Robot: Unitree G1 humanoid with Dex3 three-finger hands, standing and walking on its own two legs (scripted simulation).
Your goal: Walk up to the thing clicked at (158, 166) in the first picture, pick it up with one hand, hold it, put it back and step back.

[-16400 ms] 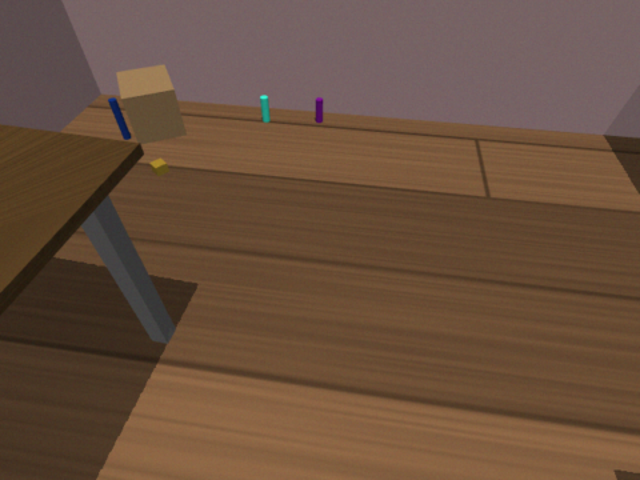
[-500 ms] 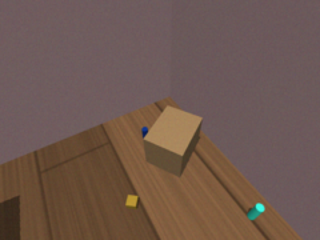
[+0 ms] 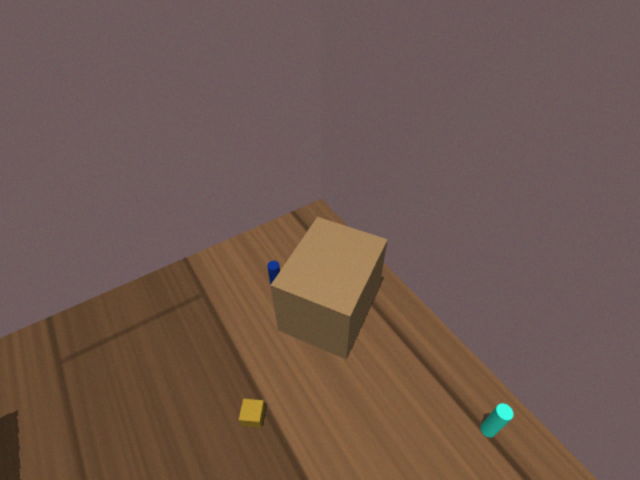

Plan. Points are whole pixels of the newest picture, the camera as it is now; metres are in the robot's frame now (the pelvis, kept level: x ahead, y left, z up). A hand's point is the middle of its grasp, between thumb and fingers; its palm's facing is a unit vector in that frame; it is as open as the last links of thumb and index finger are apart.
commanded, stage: walk up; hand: left
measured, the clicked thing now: (252, 413) +0.48 +0.23 -0.75
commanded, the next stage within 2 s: none
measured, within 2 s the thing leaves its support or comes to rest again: neither
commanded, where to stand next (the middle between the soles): +0.06 +0.00 m, yaw -1 degrees
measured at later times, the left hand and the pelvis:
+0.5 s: hand out of the picture +0.08 +0.29 -0.17, palm faces -0.01 -0.92 -0.39, open 7.4 cm; pelvis -0.04 +0.02 -0.02, yaw +0 degrees
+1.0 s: hand out of the picture +0.04 +0.30 -0.17, palm faces -0.12 -0.94 -0.32, open 7.4 cm; pelvis -0.05 +0.03 -0.01, yaw -4 degrees
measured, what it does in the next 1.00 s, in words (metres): steps on the spot: left foot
